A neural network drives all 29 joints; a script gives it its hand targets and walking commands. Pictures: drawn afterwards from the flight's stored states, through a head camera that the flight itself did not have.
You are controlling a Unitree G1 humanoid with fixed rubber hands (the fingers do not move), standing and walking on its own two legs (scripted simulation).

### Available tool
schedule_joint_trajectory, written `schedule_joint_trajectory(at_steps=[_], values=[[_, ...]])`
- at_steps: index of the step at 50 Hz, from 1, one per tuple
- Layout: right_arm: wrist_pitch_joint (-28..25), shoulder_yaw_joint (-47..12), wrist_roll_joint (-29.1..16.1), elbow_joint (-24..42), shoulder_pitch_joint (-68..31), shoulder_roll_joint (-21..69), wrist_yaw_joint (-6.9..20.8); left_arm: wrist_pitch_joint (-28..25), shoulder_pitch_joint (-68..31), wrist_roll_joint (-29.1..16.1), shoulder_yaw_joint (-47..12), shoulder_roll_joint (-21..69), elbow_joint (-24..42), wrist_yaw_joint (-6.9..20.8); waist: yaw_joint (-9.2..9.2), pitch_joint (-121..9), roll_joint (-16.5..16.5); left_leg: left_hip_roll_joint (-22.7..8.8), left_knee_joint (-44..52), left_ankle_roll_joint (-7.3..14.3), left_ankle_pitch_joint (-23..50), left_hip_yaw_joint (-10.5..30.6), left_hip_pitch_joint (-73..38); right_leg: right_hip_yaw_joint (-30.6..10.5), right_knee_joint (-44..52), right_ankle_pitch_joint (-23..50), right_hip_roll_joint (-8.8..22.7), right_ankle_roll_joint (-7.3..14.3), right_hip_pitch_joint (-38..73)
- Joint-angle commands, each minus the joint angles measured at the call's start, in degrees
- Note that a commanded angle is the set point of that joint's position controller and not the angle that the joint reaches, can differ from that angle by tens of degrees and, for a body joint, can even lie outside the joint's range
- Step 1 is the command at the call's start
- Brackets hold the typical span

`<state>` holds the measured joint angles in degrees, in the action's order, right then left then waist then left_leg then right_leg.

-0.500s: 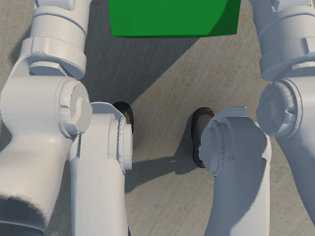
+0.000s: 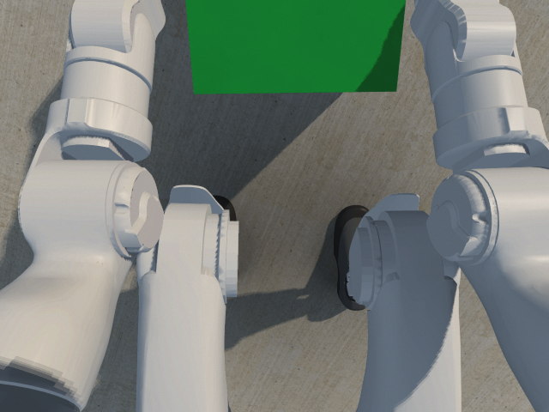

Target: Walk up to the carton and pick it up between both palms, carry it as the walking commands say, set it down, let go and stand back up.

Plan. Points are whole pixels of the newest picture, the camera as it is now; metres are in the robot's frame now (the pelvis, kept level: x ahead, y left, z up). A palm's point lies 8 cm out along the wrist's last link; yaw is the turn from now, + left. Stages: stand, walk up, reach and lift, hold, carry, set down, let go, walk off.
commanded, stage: reach and lift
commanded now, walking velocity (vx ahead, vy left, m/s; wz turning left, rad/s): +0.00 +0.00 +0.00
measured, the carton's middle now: out of the picture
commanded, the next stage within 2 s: none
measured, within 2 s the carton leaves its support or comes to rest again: leaves its support in 0.10 s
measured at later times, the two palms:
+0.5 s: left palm out of the picture +0.55 +0.18 -0.10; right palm out of the picture +0.56 -0.10 -0.10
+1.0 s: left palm out of the picture +0.53 +0.18 -0.04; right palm out of the picture +0.54 -0.10 -0.04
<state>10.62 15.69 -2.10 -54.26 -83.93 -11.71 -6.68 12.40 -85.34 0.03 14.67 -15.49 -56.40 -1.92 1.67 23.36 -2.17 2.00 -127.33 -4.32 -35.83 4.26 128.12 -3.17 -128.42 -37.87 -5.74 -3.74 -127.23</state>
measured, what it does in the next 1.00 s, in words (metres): rises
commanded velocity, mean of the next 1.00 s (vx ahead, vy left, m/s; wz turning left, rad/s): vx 0.00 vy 0.00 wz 0.00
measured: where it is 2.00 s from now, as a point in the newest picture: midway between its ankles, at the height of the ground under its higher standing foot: (284, 268)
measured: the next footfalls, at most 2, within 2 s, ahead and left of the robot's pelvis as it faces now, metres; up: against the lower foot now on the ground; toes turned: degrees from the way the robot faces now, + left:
none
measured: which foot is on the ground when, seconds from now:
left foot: down 0.00-1.00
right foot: down 0.00-1.00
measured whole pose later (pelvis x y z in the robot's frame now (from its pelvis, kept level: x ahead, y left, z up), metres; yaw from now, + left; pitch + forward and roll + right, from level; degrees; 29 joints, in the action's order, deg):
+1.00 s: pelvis +0.00 +0.00 +0.07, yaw +1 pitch +46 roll -1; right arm 19.7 25.6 9.2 -40.1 -73.4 -1.6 -7.4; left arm 21.2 -74.9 9.4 23.3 -6.2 -42.9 -5.2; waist 0.8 2.9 -1.2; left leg 5.8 -110.9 -4.8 -30.9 5.8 125.8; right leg -4.9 -111.8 -33.9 -6.9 -5.1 -123.9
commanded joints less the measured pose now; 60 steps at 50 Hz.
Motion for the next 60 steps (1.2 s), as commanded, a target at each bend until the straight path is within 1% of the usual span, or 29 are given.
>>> schedule_joint_trajectory(at_steps=[1, 4, 7, 9, 12, 16, 21, 30, 42, 49, 60], values=[[0.4, -23.35, -5.84, 8.94, -34.97, 55.79, 14.85, -1.66, -31.81, -7.08, -19.48, 52.88, 11.7, 14.3, 4.08, -75.87, -0.89, 4.09, 7.87, 3.25, 30.26, -9.72, -34.62, 7.05, 9.1, 30.02, -3.1, 2.29, 35.16], [0.44, -24.46, -6.81, 12.39, -37.99, 55.9, 13.67, -1.42, -36.16, -9.0, -21.7, 53.59, 15.76, 13.59, 2.95, -84.93, -0.17, 4.2, 8.35, 2.91, 32.36, -9.81, -38.47, 7.53, 9.32, 32.18, -3.24, 2.14, 38.82], [0.87, -24.29, -6.78, 13.97, -40.14, 55.74, 12.68, -0.9, -39.79, -9.98, -22.76, 53.99, 18.15, 12.77, 1.73, -90.63, 0.75, 4.32, 9.33, 2.57, 32.6, -9.89, -41.89, 8.21, 10.29, 31.36, -3.36, 1.96, 39.64], [1.36, -23.26, -6.06, 13.46, -40.53, 55.9, 12.38, -0.37, -40.76, -9.64, -22.41, 54.55, 17.76, 12.42, 1.1, -91.0, 1.28, 4.41, 10.33, 2.46, 31.08, -9.99, -42.64, 8.72, 11.39, 29.13, -3.36, 1.88, 38.48], [2.31, -20.42, -3.86, 10.96, -39.53, 56.75, 12.74, 0.68, -39.55, -7.41, -20.01, 55.98, 14.39, 12.44, 0.68, -87.12, 1.92, 4.63, 12.06, 2.44, 27.2, -10.33, -40.75, 9.29, 13.19, 24.8, -3.34, 1.91, 35.08], [3.74, -17.11, -0.88, 8.8, -37.89, 58.39, 13.92, 2.07, -36.88, -3.99, -16.38, 57.94, 11.26, 12.92, 0.96, -83.46, 2.25, 5.12, 14.21, 2.47, 23.78, -10.76, -37.99, 9.67, 15.1, 21.46, -3.56, 1.98, 31.96], [5.15, -15.72, 0.63, 8.56, -37.24, 60.11, 14.88, 3.43, -35.94, -2.04, -15.0, 59.47, 12.17, 13.33, 1.15, -85.01, 2.39, 5.59, 16.2, 2.39, 23.33, -10.94, -38.7, 10.02, 16.88, 20.77, -3.83, 2.05, 31.23], [6.42, -16.73, 1.56, 11.2, -35.51, 62.86, 15.15, 4.82, -34.89, -1.97, -17.39, 62.46, 15.92, 13.52, 0.3, -91.81, 3.2, 6.05, 18.11, 1.74, 27.31, -11.04, -41.62, 9.87, 18.97, 25.07, -4.15, 2.14, 34.27], [7.48, -19.74, 1.73, 15.85, -32.02, 65.91, 14.73, 5.93, -30.61, -1.55, -19.53, 66.14, 18.38, 12.89, 0.23, -98.32, 2.93, 6.73, 21.37, 1.3, 31.76, -10.64, -45.25, 9.4, 22.15, 29.74, -4.77, 1.92, 39.36], [8.22, -19.34, 2.95, 14.62, -29.05, 67.53, 14.9, 6.57, -27.99, 0.21, -18.39, 67.78, 16.75, 12.94, 0.28, -95.2, 2.87, 7.03, 24.7, 1.36, 29.88, -10.39, -45.05, 9.07, 25.6, 27.76, -4.83, 1.66, 38.71], [8.97, -17.35, 5.03, 13.36, -28.25, 69.03, 15.28, 7.42, -26.98, 2.06, -16.39, 69.67, 15.08, 13.6, 0.11, -93.5, 2.47, 7.13, 29.48, 1.44, 25.56, -10.28, -46.29, 8.89, 30.59, 23.73, -4.84, 1.47, 40.21]])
